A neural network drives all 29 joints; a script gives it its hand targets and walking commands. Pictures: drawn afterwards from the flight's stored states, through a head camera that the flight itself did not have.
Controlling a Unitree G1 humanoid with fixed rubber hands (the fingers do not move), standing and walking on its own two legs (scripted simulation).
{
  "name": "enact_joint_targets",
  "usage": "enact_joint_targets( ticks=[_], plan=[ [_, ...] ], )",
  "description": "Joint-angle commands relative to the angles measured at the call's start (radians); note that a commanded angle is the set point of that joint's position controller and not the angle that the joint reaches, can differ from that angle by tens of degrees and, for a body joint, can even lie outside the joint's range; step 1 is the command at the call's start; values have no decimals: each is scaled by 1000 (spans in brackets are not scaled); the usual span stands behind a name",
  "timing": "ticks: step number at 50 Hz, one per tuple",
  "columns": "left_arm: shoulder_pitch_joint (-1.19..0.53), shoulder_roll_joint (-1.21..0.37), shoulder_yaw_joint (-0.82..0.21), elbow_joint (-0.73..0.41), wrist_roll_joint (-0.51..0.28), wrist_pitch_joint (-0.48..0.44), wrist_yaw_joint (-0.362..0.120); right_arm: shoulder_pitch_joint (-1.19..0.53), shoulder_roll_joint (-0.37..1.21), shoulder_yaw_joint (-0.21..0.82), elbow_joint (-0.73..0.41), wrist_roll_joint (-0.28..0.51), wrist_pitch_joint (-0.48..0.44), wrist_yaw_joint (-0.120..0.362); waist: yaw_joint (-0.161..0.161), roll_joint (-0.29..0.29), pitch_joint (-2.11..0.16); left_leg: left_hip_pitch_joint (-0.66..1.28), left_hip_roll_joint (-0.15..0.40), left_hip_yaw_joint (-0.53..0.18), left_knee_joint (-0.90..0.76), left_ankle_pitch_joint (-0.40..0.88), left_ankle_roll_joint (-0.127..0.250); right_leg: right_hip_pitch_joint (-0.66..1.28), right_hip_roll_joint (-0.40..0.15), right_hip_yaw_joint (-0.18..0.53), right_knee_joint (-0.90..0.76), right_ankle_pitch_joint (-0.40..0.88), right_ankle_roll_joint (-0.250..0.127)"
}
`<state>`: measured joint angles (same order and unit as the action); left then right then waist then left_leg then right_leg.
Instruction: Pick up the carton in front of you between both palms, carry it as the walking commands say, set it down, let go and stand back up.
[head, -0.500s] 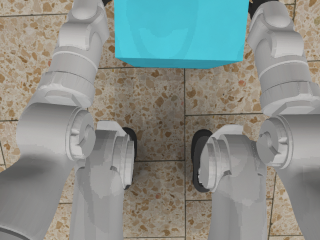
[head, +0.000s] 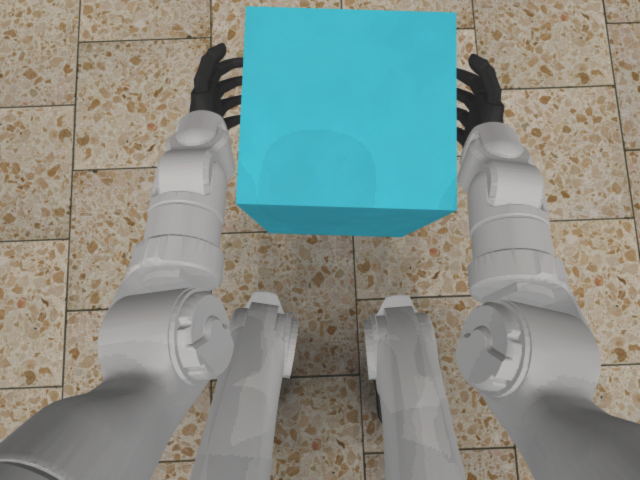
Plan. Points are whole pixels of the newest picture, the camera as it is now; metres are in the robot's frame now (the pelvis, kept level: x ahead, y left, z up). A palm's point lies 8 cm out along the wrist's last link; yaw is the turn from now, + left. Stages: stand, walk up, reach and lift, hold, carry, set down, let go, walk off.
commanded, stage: reach and lift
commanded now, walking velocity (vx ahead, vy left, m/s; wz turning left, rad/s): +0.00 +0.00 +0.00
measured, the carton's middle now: (341, 148) +0.51 -0.01 -0.14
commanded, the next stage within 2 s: none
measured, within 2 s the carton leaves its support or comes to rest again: neither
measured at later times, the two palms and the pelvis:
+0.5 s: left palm (143, 75) +0.47 +0.14 +0.09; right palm (561, 93) +0.47 -0.16 +0.08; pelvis +0.05 +0.00 +0.13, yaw +0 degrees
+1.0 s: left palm out of the picture +0.43 +0.15 +0.24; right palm out of the picture +0.42 -0.16 +0.24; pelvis +0.10 +0.00 +0.26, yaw +0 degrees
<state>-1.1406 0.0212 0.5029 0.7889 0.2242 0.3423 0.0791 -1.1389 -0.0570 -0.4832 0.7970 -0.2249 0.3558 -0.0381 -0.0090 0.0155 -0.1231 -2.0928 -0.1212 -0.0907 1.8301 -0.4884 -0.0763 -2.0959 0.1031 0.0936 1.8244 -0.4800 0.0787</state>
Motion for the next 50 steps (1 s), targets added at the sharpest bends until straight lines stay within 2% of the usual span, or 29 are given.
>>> enact_joint_targets(
  ticks=[1, 7, 14, 27, 37, 44, 50],
  plan=[
    [-682, -1055, -467, -2, -144, -3, -254, -685, 1041, 446, -26, 145, -13, 248, -15, -3, -1051, 574, -63, 189, -226, 49, 43, 597, 63, -197, -220, 61, -54],
    [-599, -1129, -570, -74, -195, 30, -267, -601, 1114, 551, -108, 189, 19, 258, -16, 0, -1162, 727, -62, 181, -293, 134, 35, 737, 66, -196, -287, 145, -47],
    [-445, -1171, -658, -117, -229, 30, -270, -457, 1169, 642, -156, 227, 19, 254, -6, -14, -1101, 830, -64, 162, -390, 205, 33, 871, 71, -171, -381, 220, -38],
    [-165, -1190, -668, -94, -194, -19, -262, -179, 1203, 661, -141, 193, -27, 233, -1, -16, -859, 1047, -56, 103, -633, 226, 42, 1114, 64, -109, -626, 243, -42],
    [33, -1203, -706, -122, -171, -41, -260, 18, 1211, 700, -171, 175, -52, 230, -1, -16, -722, 1286, -31, 56, -842, 297, 52, 1341, 44, -64, -831, 309, -54],
    [173, -1201, -749, -165, -163, -32, -264, 153, 1210, 742, -211, 173, -44, 234, 2, -12, -612, 1480, -16, 31, -1000, 378, 58, 1527, 30, -38, -989, 387, -60],
    [288, -1201, -785, -211, -170, 9, -272, 264, 1211, 773, -255, 171, -3, 243, 1, -12, -502, 1652, 0, 9, -1140, 466, 60, 1686, 16, -23, -1127, 469, -64]
  ],
)
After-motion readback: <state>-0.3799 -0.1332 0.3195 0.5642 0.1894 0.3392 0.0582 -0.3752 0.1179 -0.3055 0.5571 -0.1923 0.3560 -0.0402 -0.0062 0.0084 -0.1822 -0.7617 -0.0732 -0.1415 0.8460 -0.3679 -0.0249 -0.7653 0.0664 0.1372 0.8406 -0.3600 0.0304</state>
